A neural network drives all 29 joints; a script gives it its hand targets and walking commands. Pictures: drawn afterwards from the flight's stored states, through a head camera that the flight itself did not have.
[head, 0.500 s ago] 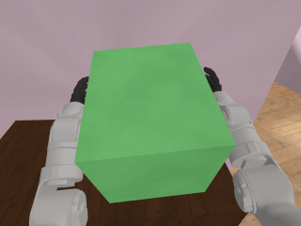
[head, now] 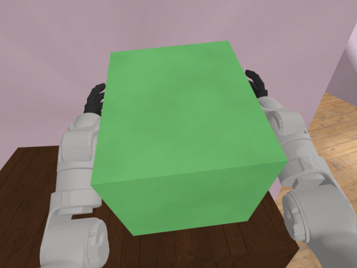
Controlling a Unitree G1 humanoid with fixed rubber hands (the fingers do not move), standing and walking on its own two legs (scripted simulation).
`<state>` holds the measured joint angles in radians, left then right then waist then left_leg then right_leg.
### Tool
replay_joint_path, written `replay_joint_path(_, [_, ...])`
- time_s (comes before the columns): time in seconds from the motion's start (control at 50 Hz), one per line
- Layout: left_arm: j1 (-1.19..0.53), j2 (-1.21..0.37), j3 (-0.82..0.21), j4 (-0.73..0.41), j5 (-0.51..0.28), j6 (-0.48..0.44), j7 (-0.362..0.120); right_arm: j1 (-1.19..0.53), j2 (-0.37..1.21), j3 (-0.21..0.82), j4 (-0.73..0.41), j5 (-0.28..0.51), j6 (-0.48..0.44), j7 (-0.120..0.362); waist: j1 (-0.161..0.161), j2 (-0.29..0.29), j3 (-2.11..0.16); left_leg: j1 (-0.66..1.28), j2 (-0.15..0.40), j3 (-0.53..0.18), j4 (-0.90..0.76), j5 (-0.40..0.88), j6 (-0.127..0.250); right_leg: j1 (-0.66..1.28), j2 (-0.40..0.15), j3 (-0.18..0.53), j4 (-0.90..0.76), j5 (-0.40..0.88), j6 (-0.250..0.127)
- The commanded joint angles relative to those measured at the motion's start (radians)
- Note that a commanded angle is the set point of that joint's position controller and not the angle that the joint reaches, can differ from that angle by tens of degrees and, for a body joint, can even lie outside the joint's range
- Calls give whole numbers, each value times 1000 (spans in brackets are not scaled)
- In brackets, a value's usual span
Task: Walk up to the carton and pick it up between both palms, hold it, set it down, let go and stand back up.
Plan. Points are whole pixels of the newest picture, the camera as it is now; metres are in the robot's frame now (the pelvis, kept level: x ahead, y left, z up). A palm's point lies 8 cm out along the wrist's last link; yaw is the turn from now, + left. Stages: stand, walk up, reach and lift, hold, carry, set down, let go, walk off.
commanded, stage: reach and lift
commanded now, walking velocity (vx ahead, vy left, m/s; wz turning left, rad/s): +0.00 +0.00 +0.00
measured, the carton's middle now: (180, 138) +0.35 -0.01 +0.19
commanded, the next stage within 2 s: hold in 0.44 s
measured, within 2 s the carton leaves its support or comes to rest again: neither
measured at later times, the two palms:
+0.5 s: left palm (92, 109) +0.37 +0.17 +0.25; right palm (260, 92) +0.38 -0.18 +0.28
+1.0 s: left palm (87, 104) +0.36 +0.17 +0.27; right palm (260, 86) +0.38 -0.18 +0.29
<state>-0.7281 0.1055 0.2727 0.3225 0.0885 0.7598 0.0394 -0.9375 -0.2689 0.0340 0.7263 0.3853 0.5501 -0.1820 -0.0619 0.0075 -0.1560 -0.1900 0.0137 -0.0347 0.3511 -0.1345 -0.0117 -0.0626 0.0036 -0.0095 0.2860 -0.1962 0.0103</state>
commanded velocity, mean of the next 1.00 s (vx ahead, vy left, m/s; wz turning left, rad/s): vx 0.00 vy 0.00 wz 0.00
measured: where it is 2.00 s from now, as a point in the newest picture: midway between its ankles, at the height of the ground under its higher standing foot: outside the picture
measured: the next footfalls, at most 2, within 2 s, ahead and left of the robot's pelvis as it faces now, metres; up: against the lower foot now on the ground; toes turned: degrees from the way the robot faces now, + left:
none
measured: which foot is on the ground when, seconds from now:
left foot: down 0.00-1.00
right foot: down 0.00-1.00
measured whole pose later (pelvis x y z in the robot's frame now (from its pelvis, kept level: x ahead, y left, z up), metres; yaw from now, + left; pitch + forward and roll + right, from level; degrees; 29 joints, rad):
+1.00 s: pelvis -0.01 +0.00 +0.00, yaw +0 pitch +0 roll -1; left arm -0.88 0.15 0.29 0.43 0.07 0.85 0.01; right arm -1.09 -0.29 0.01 0.81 0.38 0.67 -0.20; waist -0.04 0.01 -0.21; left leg -0.23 0.02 -0.06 0.36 -0.12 -0.02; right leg -0.11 0.02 0.00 0.30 -0.19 0.00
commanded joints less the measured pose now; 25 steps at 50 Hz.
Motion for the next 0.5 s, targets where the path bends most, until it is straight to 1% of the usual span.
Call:
replay_joint_path(0.0, [-940, -518, -400, -285, -175, -62, -159, -835, 728, 250, -406, 145, 3, 130, 21, -18, -457, 211, -61, 1, -16, 220, -17, 33, 63, 26, -9, 324, 54])
replay_joint_path(0.02, [-910, -512, -411, -280, -178, -55, -151, -814, 709, 239, -388, 145, 9, 128, 24, -7, -443, 204, -56, -5, -7, 261, -28, 35, 76, 17, 1, 350, 46])
replay_joint_path(0.04, [-960, -530, -448, -337, -205, -66, -153, -815, 736, 257, -459, 164, 2, 117, 4, -10, -539, 227, -69, -7, 20, 284, -37, 66, 68, 29, 4, 415, 50])
replay_joint_path(0.06, [-951, -523, -434, -367, -198, -59, -145, -811, 737, 263, -460, 174, 13, 119, 14, 2, -514, 232, -66, -9, 18, 326, -41, 74, 69, 27, 15, 455, 55])
replay_joint_path(0.08, [-947, -479, -399, -325, -187, -48, -146, -784, 709, 254, -413, 160, 32, 113, 3, -2, -453, 204, -72, -5, 8, 265, -33, 60, 63, 35, 3, 434, 56])
replay_joint_path(0.1, [-952, -466, -386, -315, -189, -47, -157, -743, 714, 246, -400, 167, 38, 111, -18, -3, -449, 206, -71, -11, 6, 245, -36, 75, 55, 35, 5, 431, 59])
replay_joint_path(0.12, [-924, -470, -399, -285, -185, -36, -158, -791, 676, 214, -418, 150, 41, 116, -12, 7, -441, 210, -65, -8, -1, 239, -36, 44, 58, 31, 8, 417, 56])
replay_joint_path(0.14, [-954, -466, -398, -310, -187, -37, -167, -772, 696, 218, -382, 152, 51, 113, -18, -8, -435, 204, -64, -13, -7, 216, -32, 37, 61, 32, -2, 359, 55])
replay_joint_path(0.16, [-926, -472, -379, -266, -170, -25, -170, -781, 694, 220, -383, 162, 57, 112, 0, 20, -387, 195, -63, -7, -5, 232, -36, 33, 58, 30, -6, 364, 50])
replay_joint_path(0.18, [-910, -476, -368, -232, -150, -16, -173, -742, 657, 194, -324, 144, 73, 110, -25, 34, -329, 197, -64, -14, -13, 224, -42, 14, 55, 36, -11, 379, 46])
replay_joint_path(0.2, [-930, -459, -379, -274, -168, -21, -176, -761, 667, 205, -351, 153, 68, 114, -18, 18, -388, 195, -62, -17, -14, 216, -41, 40, 64, 29, -8, 351, 44])
replay_joint_path(0.22, [-955, -449, -348, -255, -156, -17, -179, -788, 684, 208, -334, 154, 72, 113, -1, 14, -373, 202, -62, -8, -14, 196, -30, 22, 55, 33, -15, 333, 47])
replay_joint_path(0.24, [-942, -480, -362, -219, -156, -8, -179, -792, 646, 181, -324, 141, 74, 114, -20, 12, -348, 198, -53, -9, -25, 182, -31, -7, 60, 31, -19, 306, 49])
replay_joint_path(0.26, [-992, -440, -352, -245, -159, -15, -185, -802, 671, 188, -319, 144, 71, 118, -3, 23, -352, 174, -55, -12, -25, 167, -28, 13, 57, 39, -18, 271, 38])
replay_joint_path(0.28, [-1022, -468, -368, -226, -171, -19, -180, -820, 681, 169, -289, 140, 70, 126, -7, 38, -353, 158, -55, -12, -27, 151, -36, -3, 61, 28, -17, 234, 31])
replay_joint_path(0.3, [-1031, -467, -369, -260, -180, -27, -175, -830, 711, 193, -324, 143, 67, 128, 8, 7, -398, 170, -53, -8, -34, 171, -36, 12, 71, 17, -12, 250, 33])
replay_joint_path(0.32, [-955, -454, -327, -158, -152, -11, -174, -843, 683, 175, -278, 141, 82, 130, 27, 1, -344, 159, -48, -8, -38, 165, -27, 1, 70, 27, -23, 252, 30])
replay_joint_path(0.34, [-1001, -455, -342, -221, -169, -21, -172, -818, 701, 209, -305, 155, 78, 126, 13, 10, -417, 179, -58, -6, -25, 190, -28, 29, 64, 35, -9, 298, 34])
replay_joint_path(0.36, [-988, -481, -377, -279, -188, -22, -170, -790, 675, 200, -307, 173, 77, 126, 4, 60, -467, 211, -55, -8, -16, 245, -45, 24, 74, 25, 2, 335, 35])
replay_joint_path(0.38, [-1006, -490, -389, -285, -209, -20, -174, -810, 681, 192, -333, 167, 76, 119, -13, 49, -466, 197, -62, -8, -7, 241, -49, 44, 63, 43, -1, 370, 35])
replay_joint_path(0.4, [-956, -492, -374, -251, -190, -9, -173, -805, 663, 198, -340, 173, 87, 118, -10, 31, -447, 203, -60, -10, -10, 251, -52, 58, 71, 34, 0, 368, 42])
replay_joint_path(0.42, [-966, -474, -355, -223, -177, -6, -177, -853, 692, 213, -381, 173, 86, 111, 12, 2, -426, 187, -62, -8, -7, 235, -40, 55, 61, 43, -4, 375, 44])
replay_joint_path(0.44, [-959, -437, -318, -183, -153, 3, -181, -852, 695, 213, -334, 174, 89, 115, 38, 20, -402, 158, -66, -3, -18, 197, -34, 64, 59, 37, -5, 342, 45])
replay_joint_path(0.46, [-960, -451, -322, -207, -151, 1, -183, -800, 677, 186, -288, 167, 100, 120, 3, 0, -392, 163, -61, -13, -25, 198, -35, 63, 61, 38, -6, 336, 42])
replay_joint_path(0.48, [-975, -461, -319, -224, -157, 1, -179, -853, 694, 217, -344, 179, 98, 124, 32, -20, -417, 174, -58, -8, -24, 238, -24, 48, 70, 30, 3, 346, 43])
